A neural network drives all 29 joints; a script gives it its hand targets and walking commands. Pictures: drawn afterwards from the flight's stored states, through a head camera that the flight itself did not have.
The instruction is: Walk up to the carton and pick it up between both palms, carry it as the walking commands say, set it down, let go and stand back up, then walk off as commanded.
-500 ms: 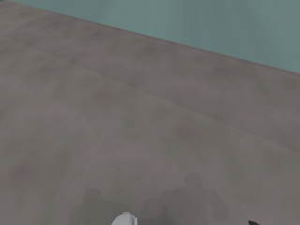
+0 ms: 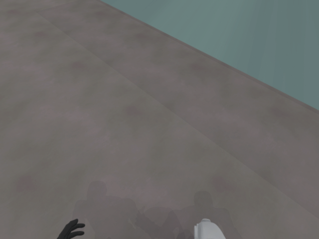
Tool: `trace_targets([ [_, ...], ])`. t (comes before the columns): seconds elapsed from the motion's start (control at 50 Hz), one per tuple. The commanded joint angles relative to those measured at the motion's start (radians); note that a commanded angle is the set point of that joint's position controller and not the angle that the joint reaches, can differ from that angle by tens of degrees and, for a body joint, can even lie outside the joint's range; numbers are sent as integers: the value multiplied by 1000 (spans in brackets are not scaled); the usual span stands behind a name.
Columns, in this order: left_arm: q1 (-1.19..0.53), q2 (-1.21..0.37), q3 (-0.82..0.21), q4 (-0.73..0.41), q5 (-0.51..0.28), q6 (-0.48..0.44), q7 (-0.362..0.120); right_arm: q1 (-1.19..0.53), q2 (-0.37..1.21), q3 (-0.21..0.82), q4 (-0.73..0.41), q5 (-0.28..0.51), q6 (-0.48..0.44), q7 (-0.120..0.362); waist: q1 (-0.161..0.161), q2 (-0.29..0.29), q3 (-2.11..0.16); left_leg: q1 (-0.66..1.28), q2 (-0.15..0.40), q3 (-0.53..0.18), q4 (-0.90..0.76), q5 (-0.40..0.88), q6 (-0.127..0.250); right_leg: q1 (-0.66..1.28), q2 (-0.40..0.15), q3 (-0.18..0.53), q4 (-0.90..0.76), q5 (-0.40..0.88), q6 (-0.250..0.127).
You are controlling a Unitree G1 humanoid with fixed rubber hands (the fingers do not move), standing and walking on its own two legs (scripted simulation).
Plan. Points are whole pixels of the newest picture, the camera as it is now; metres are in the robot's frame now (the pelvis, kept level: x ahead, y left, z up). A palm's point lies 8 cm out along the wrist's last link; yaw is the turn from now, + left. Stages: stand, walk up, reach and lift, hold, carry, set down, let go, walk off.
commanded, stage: walk off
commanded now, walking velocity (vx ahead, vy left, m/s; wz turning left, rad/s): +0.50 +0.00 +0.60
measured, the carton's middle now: out of the picture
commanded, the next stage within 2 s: stand in 0.64 s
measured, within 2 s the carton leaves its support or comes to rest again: neither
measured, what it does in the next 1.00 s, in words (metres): walks ahead, turning left: right foot, then left foot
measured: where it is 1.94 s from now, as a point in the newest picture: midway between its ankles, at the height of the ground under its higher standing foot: (147, 191)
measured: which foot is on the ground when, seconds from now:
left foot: down 0.00-0.24, up 0.26-0.72, down 0.74-1.00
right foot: up 0.00-0.22, down 0.24-0.72, up 0.74-1.00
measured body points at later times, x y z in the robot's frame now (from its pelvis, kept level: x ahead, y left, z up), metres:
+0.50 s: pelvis +0.27 -0.06 +0.00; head +0.31 -0.06 +0.45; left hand +0.20 +0.21 -0.12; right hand +0.46 -0.28 -0.14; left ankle +0.25 +0.10 -0.66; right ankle +0.25 -0.17 -0.75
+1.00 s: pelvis +0.45 +0.07 +0.00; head +0.48 +0.12 +0.45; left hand +0.39 +0.34 -0.15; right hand +0.61 -0.13 -0.13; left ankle +0.44 +0.14 -0.75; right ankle +0.56 -0.06 -0.68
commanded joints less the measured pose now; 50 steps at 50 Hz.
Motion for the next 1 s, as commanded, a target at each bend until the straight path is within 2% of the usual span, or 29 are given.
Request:
trace_targets([
  [0.0, -17, 56, 12, -56, -6, 4, 3, 41, -111, -20, -45, 4, -23, 2, 3, 99, -36, 13, 228, -251, -151, 212, 114, -14, 29, 1, -91, 99, 7],
  [0.1, -207, 71, 5, -112, -9, -11, -5, 137, -143, -22, -18, -9, -27, -4, -68, 130, -9, 93, 229, -255, -71, 375, 90, 2, 102, -27, -284, 131, -5],
  [0.16, -143, 72, 3, -110, -25, -28, 1, 93, -181, -36, -29, -15, -27, -7, -14, 155, -68, 66, 238, -292, 10, 454, 52, 243, 149, -14, -410, 51, -29],
  [0.2, 90, 135, 31, -38, -18, -43, 25, 64, -147, -26, -30, 2, -31, -2, 99, 122, -160, -60, 165, -240, 250, 445, -3, 600, 138, -17, -512, 91, -59],
  [0.22, 285, 231, 57, -7, -3, -54, 41, 20, -93, -17, -76, 11, -40, -2, 188, -41, -286, -235, 85, -183, 555, 109, -35, 853, -130, 243, -570, -31, -113],
  [0.24, 332, 340, 78, -11, 8, -47, 42, 91, -24, 0, -109, 21, -36, -15, 146, -215, -324, -457, 26, -105, 750, -376, -53, 904, -376, 546, -665, -202, -145],
  [0.26, 244, 288, 65, -9, 9, -36, 36, 107, -85, -16, -97, -7, -23, -15, 100, -178, -261, -488, 104, -99, 870, -312, -43, 769, -386, 659, -719, -355, -220],
  [0.28, 144, 175, 39, -27, 7, -35, 27, 96, -89, -19, -87, -12, -15, -3, 46, -121, -101, -521, 141, -99, 896, -202, -48, 643, -307, 531, -751, -382, -209],
  [0.3, 104, 95, 23, -31, -5, -46, 20, 63, -103, -30, -71, -19, -8, 8, 38, -70, -59, -471, 165, -95, 850, -129, -59, 540, -237, 364, -762, -279, -176],
  [0.34, 115, 60, 7, -7, -13, -66, 25, 67, -57, -26, -60, -21, 11, 22, 25, -81, -33, -418, 193, -64, 831, -58, -74, 471, -156, 146, -761, -20, -132],
  [0.36, 125, 73, 5, 6, -10, -75, 26, 68, -34, -21, -70, -16, 16, 35, 14, -150, -33, -418, 196, -39, 823, -27, -77, 467, -138, 77, -749, 63, -126],
  [0.38, 154, 59, 5, 19, -13, -83, 24, 23, -16, -13, -82, -25, 24, 37, 31, -139, -32, -460, 190, -23, 834, -19, -77, 497, -130, 30, -739, 204, -125],
  [0.44, 260, 72, 12, 64, -15, -89, 20, -75, 1, -7, -114, -27, 30, 52, 54, -101, -51, -519, 187, 11, 787, 37, -79, 563, -118, -82, -701, 459, -142],
  [0.52, 314, 75, 11, 92, -11, -81, 31, -229, 3, 9, -167, -27, 33, 68, 79, -114, -29, -564, 184, 46, 615, 128, -93, 635, -137, -122, -710, 496, -149],
  [0.56, 303, 65, 5, 104, -14, -85, 32, -309, 20, 21, -201, -30, 33, 70, 63, -115, 16, -538, 182, 71, 492, 142, -79, 617, -144, -162, -723, 505, -162],
  [0.58, 308, 104, 20, 104, -14, -81, 33, -343, 24, 25, -208, -29, 32, 78, 81, -82, 16, -472, 168, 120, 423, 109, -78, 588, -143, -189, -742, 418, -163],
  [0.62, 304, 134, 27, 116, -12, -72, 32, -366, -5, 20, -215, -38, 27, 85, 75, -120, 9, -404, 149, 129, 354, 35, -56, 629, -142, -231, -694, 510, -158],
  [0.64, 309, 131, 25, 129, -12, -60, 37, -325, -22, 19, -207, -44, 26, 81, 50, -165, 10, -369, 133, 114, 319, -9, -41, 647, -157, -240, -641, 671, -151],
  [0.66, 357, 133, 27, 145, -19, -54, 37, -314, 5, 25, -181, -44, 22, 72, 70, -125, 11, -324, 72, 186, 278, -11, -34, 656, -142, -249, -569, 858, -144],
  [0.68, 356, 162, 35, 157, -23, -44, 43, -210, -5, 16, -151, -48, 14, 62, 12, -143, -48, -234, 30, 194, 208, -21, -11, 694, -145, -239, -426, 989, -152],
  [0.7, 360, 148, 27, 155, -38, -39, 43, -94, -26, 6, -90, -59, 2, 49, -28, -105, -101, -5, -5, 210, 130, 111, 8, 565, -120, -263, -254, 921, -126],
  [0.72, 352, 114, 17, 134, -41, -40, 46, 57, -125, -24, -56, -72, -11, 30, -111, -44, -197, 301, 142, 34, 115, 374, 42, 330, -92, -245, 11, 619, -77],
  [0.74, 409, -17, -17, 78, -62, -39, 35, 105, -232, -48, -62, -45, -10, 16, -72, 223, -395, 612, 557, -399, 168, 914, 189, -13, 76, -217, 386, -394, -12],
  [0.76, 314, 92, 16, 78, -54, -29, 50, 141, -227, -46, -52, 1, -6, 5, -96, 28, -412, 485, 536, -363, 152, 1224, 223, 37, 67, -34, 426, -349, -18],
  [0.78, 275, 64, 21, 72, -50, -26, 52, 84, -188, -37, -44, 7, -10, -7, -58, 81, -291, 344, 495, -238, 114, 1228, 185, 61, 48, -3, 369, -292, -26],
  [0.82, 280, 29, 16, 100, -24, -19, 37, -59, -75, 2, -34, 4, -14, -21, 27, 137, -146, 151, 361, -110, 43, 904, 71, 102, 11, 17, 174, -194, -46],
  [0.86, 325, 4, 14, 126, -8, 9, 26, -122, -51, 19, -39, 4, -15, -26, 77, 130, -152, 20, 297, -18, 5, 883, 56, 210, 47, -25, 117, -129, -33],
  [0.92, 334, -26, 5, 138, -15, 33, 25, -121, -89, 17, -19, -2, -28, -21, 109, 135, -174, -9, 278, 47, -16, 850, 47, 228, 71, -32, 58, -45, -38],
  [0.98, 225, -2, 3, 139, -12, 49, 43, -119, -55, 35, -7, -8, -34, -19, 84, 133, -152, -72, 283, 52, -43, 712, 50, 266, 72, -18, -48, -6, -33],
])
